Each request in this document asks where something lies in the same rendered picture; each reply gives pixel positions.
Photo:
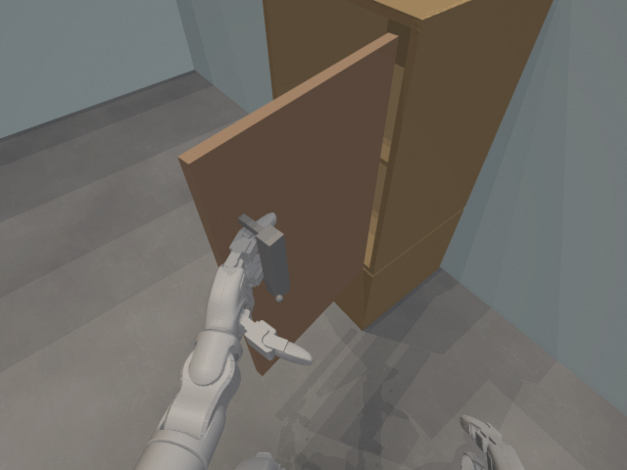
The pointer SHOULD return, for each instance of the cupboard door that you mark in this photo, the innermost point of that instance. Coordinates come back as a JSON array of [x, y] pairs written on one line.
[[311, 156]]

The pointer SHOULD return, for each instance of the left robot forearm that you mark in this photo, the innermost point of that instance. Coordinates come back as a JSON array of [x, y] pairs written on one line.
[[187, 435]]

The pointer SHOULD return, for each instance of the right robot hand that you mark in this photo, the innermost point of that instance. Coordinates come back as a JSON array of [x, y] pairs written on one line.
[[499, 455]]

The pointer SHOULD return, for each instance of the left robot hand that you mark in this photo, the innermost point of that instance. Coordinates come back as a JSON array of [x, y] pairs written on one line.
[[232, 290]]

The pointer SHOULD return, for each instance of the handle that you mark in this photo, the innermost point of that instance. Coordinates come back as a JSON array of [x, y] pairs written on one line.
[[272, 250]]

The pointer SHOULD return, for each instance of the left robot shin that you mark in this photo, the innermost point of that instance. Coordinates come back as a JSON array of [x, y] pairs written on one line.
[[264, 454]]

